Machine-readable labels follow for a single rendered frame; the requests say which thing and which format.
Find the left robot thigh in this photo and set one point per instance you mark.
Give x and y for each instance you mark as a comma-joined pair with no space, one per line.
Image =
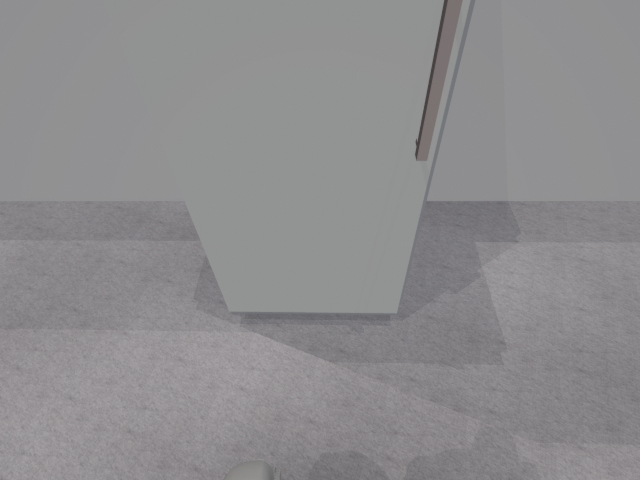
253,470

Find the handle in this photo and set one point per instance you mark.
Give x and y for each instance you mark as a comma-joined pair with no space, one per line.
444,43

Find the fridge door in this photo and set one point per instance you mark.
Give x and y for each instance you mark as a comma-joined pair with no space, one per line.
290,127

